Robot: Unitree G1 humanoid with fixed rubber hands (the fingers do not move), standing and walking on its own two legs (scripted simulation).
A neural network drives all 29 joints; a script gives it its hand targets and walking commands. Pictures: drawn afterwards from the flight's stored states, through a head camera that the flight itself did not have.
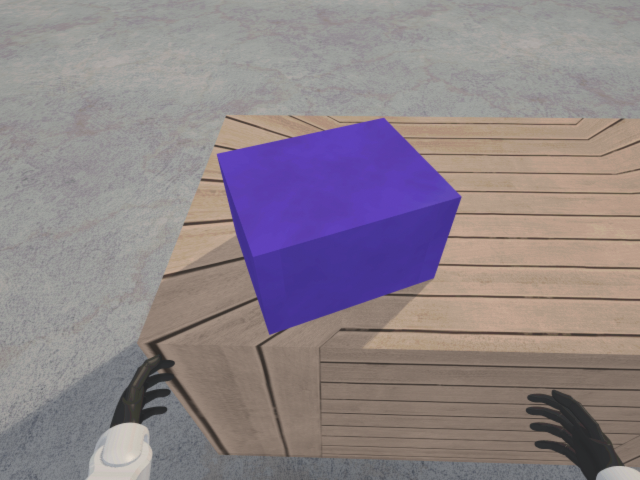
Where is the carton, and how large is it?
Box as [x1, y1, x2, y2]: [217, 118, 460, 334]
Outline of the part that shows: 384,118 217,154 236,234 269,334 424,281 434,276 460,196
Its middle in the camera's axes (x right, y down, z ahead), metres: +0.01 -0.03 +0.68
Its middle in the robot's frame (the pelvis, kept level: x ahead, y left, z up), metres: +0.52 +0.01 +0.00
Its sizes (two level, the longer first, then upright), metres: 0.316 0.245 0.198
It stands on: a pedestal, 0.66 m high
